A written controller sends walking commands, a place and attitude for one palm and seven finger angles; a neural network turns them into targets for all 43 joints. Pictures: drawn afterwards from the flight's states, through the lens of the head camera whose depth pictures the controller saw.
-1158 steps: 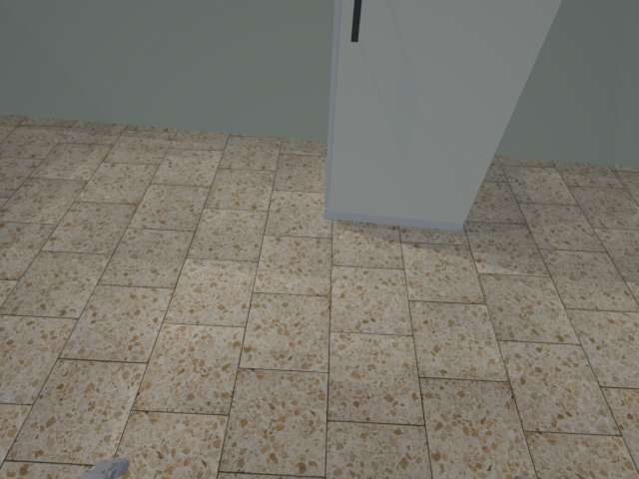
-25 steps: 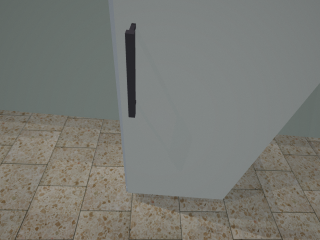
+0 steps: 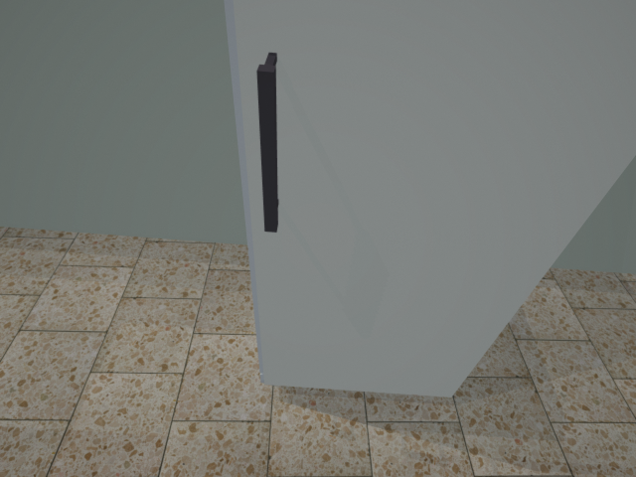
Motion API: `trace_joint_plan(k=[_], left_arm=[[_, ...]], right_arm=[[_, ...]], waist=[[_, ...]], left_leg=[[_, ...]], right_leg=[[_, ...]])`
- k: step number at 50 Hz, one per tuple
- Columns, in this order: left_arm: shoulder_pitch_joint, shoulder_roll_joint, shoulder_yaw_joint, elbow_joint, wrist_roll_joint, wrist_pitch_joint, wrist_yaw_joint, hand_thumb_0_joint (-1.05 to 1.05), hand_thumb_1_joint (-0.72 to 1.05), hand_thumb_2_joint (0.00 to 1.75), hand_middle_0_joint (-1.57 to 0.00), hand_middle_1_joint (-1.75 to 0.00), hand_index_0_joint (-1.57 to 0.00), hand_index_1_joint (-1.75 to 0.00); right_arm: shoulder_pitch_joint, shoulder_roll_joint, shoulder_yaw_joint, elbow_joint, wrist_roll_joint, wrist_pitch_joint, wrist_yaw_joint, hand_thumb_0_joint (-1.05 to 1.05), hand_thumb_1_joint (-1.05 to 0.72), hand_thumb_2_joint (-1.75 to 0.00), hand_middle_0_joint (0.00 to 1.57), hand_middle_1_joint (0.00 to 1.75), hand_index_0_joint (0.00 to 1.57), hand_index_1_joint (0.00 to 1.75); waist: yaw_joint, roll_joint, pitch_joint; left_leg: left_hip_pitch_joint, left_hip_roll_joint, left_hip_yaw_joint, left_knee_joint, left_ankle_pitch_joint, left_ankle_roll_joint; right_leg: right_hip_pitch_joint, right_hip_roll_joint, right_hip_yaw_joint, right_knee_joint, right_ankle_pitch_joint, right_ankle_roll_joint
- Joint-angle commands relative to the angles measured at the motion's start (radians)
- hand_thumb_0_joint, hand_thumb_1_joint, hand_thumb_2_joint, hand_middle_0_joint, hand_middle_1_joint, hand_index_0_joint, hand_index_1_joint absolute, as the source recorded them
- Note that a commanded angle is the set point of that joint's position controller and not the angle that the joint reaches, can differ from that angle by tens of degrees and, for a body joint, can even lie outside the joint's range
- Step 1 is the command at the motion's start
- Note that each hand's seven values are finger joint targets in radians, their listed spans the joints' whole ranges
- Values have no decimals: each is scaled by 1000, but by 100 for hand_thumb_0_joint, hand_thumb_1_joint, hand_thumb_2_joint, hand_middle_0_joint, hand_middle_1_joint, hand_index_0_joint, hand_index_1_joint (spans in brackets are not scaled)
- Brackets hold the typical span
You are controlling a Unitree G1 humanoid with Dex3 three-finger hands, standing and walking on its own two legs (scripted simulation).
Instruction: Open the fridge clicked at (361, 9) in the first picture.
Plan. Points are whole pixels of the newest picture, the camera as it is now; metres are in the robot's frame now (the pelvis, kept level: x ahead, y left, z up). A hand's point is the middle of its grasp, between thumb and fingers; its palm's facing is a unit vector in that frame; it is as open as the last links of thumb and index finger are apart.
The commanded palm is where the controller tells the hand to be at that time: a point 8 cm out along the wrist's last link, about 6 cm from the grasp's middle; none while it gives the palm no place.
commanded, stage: look again from close up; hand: left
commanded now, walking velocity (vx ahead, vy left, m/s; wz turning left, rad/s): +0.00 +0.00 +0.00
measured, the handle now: (271, 152) +0.50 +0.11 +0.17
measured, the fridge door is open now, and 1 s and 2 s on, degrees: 0 0 0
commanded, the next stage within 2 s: none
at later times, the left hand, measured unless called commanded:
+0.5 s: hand out of the picture -0.09 +0.15 -0.19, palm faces +0.06 -0.99 -0.10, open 7.4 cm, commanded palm none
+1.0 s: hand out of the picture -0.03 +0.23 -0.18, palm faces -0.01 -0.99 -0.15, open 7.4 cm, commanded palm none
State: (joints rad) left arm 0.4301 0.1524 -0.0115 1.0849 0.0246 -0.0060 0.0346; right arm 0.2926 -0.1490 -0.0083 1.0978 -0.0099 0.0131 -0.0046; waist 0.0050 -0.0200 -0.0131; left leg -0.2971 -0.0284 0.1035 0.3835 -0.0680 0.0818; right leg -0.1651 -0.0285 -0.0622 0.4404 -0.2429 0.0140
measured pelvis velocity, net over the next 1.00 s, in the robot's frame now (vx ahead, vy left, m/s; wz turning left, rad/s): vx -0.06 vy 0.06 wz -0.04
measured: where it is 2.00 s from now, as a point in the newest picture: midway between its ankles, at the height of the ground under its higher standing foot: outside the picture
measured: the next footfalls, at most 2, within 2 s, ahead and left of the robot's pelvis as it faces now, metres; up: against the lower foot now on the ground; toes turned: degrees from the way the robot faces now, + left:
left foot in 0.70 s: +0.00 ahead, +0.12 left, +0.00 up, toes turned -2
right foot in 1.14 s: -0.10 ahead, -0.06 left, +0.00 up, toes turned -5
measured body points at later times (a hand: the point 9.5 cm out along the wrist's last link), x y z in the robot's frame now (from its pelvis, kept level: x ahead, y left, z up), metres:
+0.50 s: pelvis -0.03 +0.00 +0.00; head -0.04 +0.03 +0.45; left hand -0.09 +0.20 -0.17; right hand -0.04 -0.21 -0.15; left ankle +0.09 +0.06 -0.73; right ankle +0.00 -0.13 -0.73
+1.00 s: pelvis -0.06 +0.06 +0.01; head -0.05 +0.09 +0.46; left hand -0.03 +0.28 -0.16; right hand -0.09 -0.14 -0.14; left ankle +0.00 +0.08 -0.74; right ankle -0.12 -0.09 -0.70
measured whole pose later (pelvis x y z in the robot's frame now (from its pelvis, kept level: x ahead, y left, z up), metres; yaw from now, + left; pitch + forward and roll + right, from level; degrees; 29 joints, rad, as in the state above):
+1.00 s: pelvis -0.06 +0.06 +0.01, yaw -2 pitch +1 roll -2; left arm 0.30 0.17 0.04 1.04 0.02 0.03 0.03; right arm 0.35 -0.07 0.00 1.11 -0.02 0.00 -0.04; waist -0.03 -0.02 -0.03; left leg -0.25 -0.08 0.09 0.28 -0.07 0.12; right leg -0.27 -0.01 -0.01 0.73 -0.40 -0.01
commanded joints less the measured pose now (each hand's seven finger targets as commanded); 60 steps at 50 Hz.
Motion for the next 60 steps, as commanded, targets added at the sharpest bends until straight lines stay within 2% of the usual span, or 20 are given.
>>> trace_joint_plan(k=[1, 16, 22, 26, 28, 29, 30, 32, 33, 34, 35, 36, 37, 39, 42, 48, 53, 56, 59, 60], left_arm=[[116, 69, 17, -13, 3, -7, 9, 0, 90, 90, -20, -30, -20, -30], [110, 61, 27, -18, -2, -5, 6, 0, 90, 90, -20, -30, -20, -30], [162, 42, 32, -9, 4, 7, 6, 0, 90, 90, -20, -30, -20, -30], [180, 50, 51, -9, 5, 25, 3, 0, 90, 90, -20, -30, -20, -30], [132, 72, 62, -22, 4, 24, 8, 0, 90, 90, -20, -30, -20, -30], [46, 95, 72, -45, 4, 27, 12, 0, 90, 90, -20, -30, -20, -30], [-99, 106, 74, -86, 7, 25, 19, 0, 90, 90, -20, -30, -20, -30], [-276, 145, 86, -145, 10, 8, 25, 0, 90, 90, -20, -30, -20, -30], [-257, 140, 79, -146, 8, 3, 22, 0, 90, 90, -20, -30, -20, -30], [-136, 93, 68, -119, -2, 12, 16, 0, 90, 90, -20, -30, -20, -30], [-45, 44, 63, -103, -10, 21, 15, 0, 90, 90, -20, -30, -20, -30], [-5, 31, 62, -84, -6, 24, 15, 0, 90, 90, -20, -30, -20, -30], [27, 25, 60, -72, 0, 24, 6, 0, 90, 90, -20, -30, -20, -30], [4, 58, 73, -43, 9, 39, 3, 0, 90, 90, -20, -30, -20, -30], [16, 26, 61, -31, 6, 36, 0, 0, 90, 90, -20, -30, -20, -30], [-30, 38, 56, -58, 1, 39, -1, 0, 90, 90, -20, -30, -20, -30], [67, 59, 61, -21, -7, 42, 7, 0, 90, 90, -20, -30, -20, -30], [125, 85, 67, -1, -7, 27, 15, 0, 90, 90, -20, -30, -20, -30], [78, 93, 55, -8, -9, 8, 18, 0, 90, 90, -20, -30, -20, -30], [53, 68, 45, -2, -10, -4, 16, 0, 90, 90, -20, -30, -20, -30]], right_arm=[[45, -115, -25, -34, -1, -13, -10, 0, -90, -90, 20, 30, 20, 30], [91, -68, -28, -19, -4, -3, -14, 0, -90, -90, 20, 30, 20, 30], [81, -73, -32, -26, -7, 3, -17, 0, -90, -90, 20, 30, 20, 30], [70, -72, -42, -36, -13, 20, -18, 0, -90, -90, 20, 30, 20, 30], [94, -41, -45, -38, -13, 31, -19, 0, -90, -90, 20, 30, 20, 30], [136, -18, -52, -26, -15, 42, -18, 0, -90, -90, 20, 30, 20, 30], [195, -24, -63, -12, -14, 44, -16, 0, -90, -90, 20, 30, 20, 30], [296, -35, -68, 10, -2, 27, -13, 0, -90, -90, 20, 30, 20, 30], [289, -24, -51, -2, 2, -2, -8, 0, -90, -90, 20, 30, 20, 30], [240, -42, -40, -11, -1, -23, -11, 0, -90, -90, 20, 30, 20, 30], [204, -93, -46, -28, -9, -38, -23, 0, -90, -90, 20, 30, 20, 30], [145, -99, -33, -56, -10, -34, -36, 0, -90, -90, 20, 30, 20, 30], [71, -88, -26, -79, -10, -37, -42, 0, -90, -90, 20, 30, 20, 30], [33, -93, -25, -75, -9, -42, -44, 0, -90, -90, 20, 30, 20, 30], [58, -69, -23, -61, -4, -47, -46, 0, -90, -90, 20, 30, 20, 30], [144, -75, -32, -13, -10, -27, -44, 0, -90, -90, 20, 30, 20, 30], [139, -101, -41, 11, -10, -14, -35, 0, -90, -90, 20, 30, 20, 30], [115, -85, -36, 8, -3, -11, -32, 0, -90, -90, 20, 30, 20, 30], [112, -32, -16, 8, 3, -19, -26, 0, -90, -90, 20, 30, 20, 30], [106, -31, -15, 7, 1, -17, -26, 0, -90, -90, 20, 30, 20, 30]], waist=[[2, 33, 115], [-13, 3, 126], [16, 57, 145], [18, 24, 113], [-7, -102, 87], [-43, -193, 69], [-97, -214, 93], [-160, -141, 92], [-134, -37, 155], [-62, 184, 184], [-20, 407, 221], [11, 370, 256], [51, 269, 238], [54, 202, 163], [38, 48, 91], [-21, 94, 32], [2, 110, 60], [16, 44, 49], [-11, 4, 35], [-23, -87, 44]], left_leg=[[7, 140, -206, -166, -382, -49], [32, 105, -170, -54, -343, -62], [-91, 109, -204, -129, -460, -58], [-76, 66, -154, -58, -479, -82], [21, 4, -76, 177, -325, -97], [127, -31, -28, 415, -243, -107], [175, -9, -52, 571, -233, -95], [241, 52, -121, 552, -262, -77], [155, 80, -138, 268, -284, -66], [37, 113, -226, -40, -373, -75], [-87, 239, -470, -230, -499, -84], [-233, 283, -526, -305, -550, -45], [-295, 289, -520, -321, -582, 7], [-254, 258, -499, -334, -598, -51], [-66, 222, -384, -288, -433, -52], [174, 220, -364, -306, -348, -57], [142, 172, -299, -338, -275, -154], [76, 105, -191, -252, -192, -209], [204, 76, -149, -78, -78, -149], [225, 82, -151, -47, -64, -98]], right_leg=[[-138, -54, 84, -114, -170, -55], [-257, -73, 119, -150, -322, -70], [-171, -32, 86, -89, -291, -65], [-210, -33, 76, -96, -367, -76], [-314, -109, 148, -205, -436, -106], [-455, -187, 201, -300, -502, -134], [-566, -243, 213, -325, -472, -138], [-609, -229, 160, -243, -362, -115], [-510, -173, 132, -100, -303, -92], [-394, -76, 94, 116, -280, -79], [-363, 15, 27, 289, -245, -38], [-275, 18, 88, 411, -188, -41], [-229, -13, 110, 478, -140, -43], [-219, -1, 132, 571, -92, -35], [-262, -8, 115, 535, -51, -20], [-187, 13, 45, 214, -200, -25], [-26, 38, 9, -45, -149, -56], [95, -25, 60, -153, -43, -91], [-69, -137, 141, -177, -82, -129], [-112, -124, 144, -188, -72, -116]])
